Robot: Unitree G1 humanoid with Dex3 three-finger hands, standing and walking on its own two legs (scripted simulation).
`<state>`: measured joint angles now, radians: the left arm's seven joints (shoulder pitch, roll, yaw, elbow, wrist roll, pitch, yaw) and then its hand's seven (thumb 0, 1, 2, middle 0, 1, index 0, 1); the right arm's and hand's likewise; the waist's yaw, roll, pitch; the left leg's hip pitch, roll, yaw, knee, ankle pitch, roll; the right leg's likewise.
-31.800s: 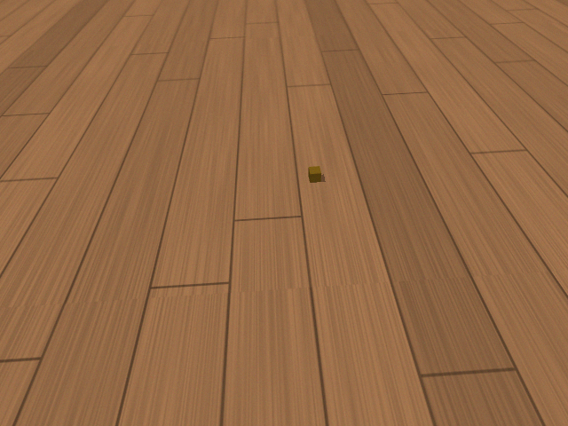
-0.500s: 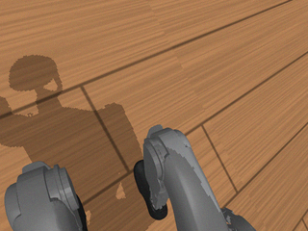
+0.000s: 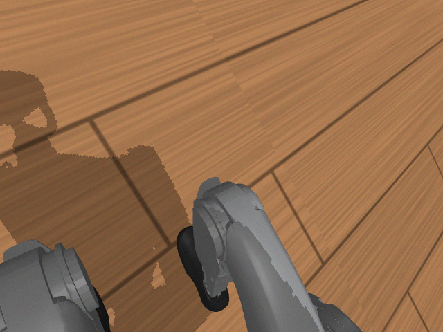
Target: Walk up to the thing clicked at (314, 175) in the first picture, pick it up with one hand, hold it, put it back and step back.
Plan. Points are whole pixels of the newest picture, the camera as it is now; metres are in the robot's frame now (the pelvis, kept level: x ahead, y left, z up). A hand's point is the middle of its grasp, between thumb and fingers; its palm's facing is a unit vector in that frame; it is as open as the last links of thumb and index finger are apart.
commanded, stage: rest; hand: left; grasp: from above
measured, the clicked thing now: out of the picture +0.49 +0.37 -0.27
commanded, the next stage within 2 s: open in 0.32 s
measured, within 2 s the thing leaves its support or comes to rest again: rests again in 0.08 s
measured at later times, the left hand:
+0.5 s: hand out of the picture +0.47 +0.35 -0.23, palm faces -0.41 -0.18 -0.90, open 7.1 cm
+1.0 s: hand out of the picture +0.48 +0.35 -0.23, palm faces -0.40 -0.18 -0.90, open 12.8 cm
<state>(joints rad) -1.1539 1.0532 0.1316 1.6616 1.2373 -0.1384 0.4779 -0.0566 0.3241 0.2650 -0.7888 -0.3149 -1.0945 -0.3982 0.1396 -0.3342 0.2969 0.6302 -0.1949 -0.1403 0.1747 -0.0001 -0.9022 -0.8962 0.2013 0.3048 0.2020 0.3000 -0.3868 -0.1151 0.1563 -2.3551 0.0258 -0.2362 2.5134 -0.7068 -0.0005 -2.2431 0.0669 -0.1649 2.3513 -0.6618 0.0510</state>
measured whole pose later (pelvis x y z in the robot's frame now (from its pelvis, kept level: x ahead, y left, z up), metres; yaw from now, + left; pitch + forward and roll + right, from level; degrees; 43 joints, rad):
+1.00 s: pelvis +0.00 +0.00 +0.00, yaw -1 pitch +29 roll -15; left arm -1.16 1.11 0.12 1.69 1.20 -0.13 0.50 0.00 -0.31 0.84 -0.35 -0.69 -0.32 -0.73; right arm 0.14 -0.35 0.34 0.62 -0.20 -0.18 0.20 0.00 -0.89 -0.90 0.20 0.31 0.20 0.30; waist -0.41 -0.14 0.19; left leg -2.34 0.03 -0.26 2.52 -0.71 0.01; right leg -2.22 0.08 -0.18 2.33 -0.65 0.06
